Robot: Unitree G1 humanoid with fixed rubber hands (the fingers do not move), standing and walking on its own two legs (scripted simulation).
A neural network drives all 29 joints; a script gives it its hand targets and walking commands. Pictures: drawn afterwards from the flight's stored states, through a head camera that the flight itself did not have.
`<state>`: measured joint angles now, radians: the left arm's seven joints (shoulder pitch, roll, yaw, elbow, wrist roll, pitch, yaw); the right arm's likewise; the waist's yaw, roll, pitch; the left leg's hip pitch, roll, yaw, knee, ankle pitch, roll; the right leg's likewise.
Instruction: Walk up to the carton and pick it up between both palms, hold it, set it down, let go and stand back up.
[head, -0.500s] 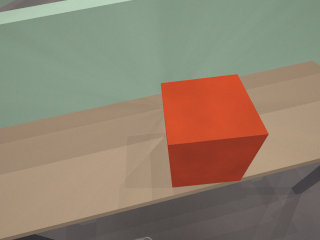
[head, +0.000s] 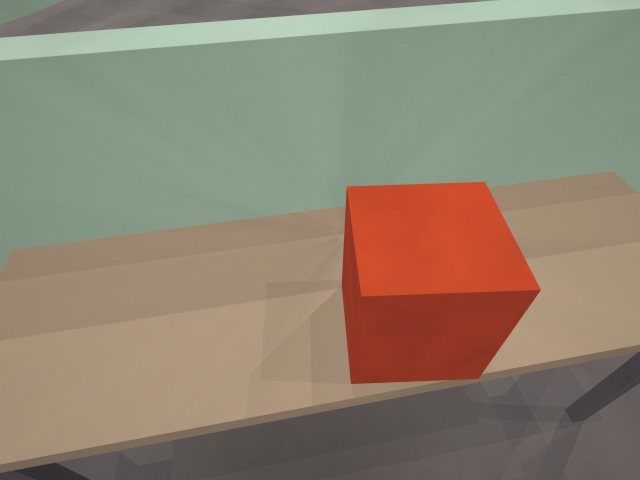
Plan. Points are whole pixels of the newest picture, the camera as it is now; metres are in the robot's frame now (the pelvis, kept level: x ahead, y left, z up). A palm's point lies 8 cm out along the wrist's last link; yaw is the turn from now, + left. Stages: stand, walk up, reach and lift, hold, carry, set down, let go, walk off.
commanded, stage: walk up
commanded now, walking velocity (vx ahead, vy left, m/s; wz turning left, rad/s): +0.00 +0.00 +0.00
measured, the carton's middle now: (415, 286) +0.41 -0.12 -0.02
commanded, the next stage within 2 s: none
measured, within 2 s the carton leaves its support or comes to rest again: neither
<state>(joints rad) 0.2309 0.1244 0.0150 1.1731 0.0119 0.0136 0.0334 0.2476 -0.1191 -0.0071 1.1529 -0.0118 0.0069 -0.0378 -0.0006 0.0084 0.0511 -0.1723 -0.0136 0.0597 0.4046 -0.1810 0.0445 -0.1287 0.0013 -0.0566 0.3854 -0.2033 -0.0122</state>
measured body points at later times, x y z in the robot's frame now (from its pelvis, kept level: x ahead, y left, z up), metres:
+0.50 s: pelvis +0.00 +0.01 +0.00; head -0.01 +0.01 +0.45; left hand -0.03 +0.20 -0.17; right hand -0.02 -0.19 -0.17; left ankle +0.03 +0.09 -0.74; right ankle +0.01 -0.11 -0.74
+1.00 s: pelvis +0.02 -0.04 -0.01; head +0.04 -0.02 +0.44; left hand +0.03 +0.20 -0.17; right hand -0.02 -0.27 -0.16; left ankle +0.03 +0.09 -0.74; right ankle -0.01 -0.17 -0.71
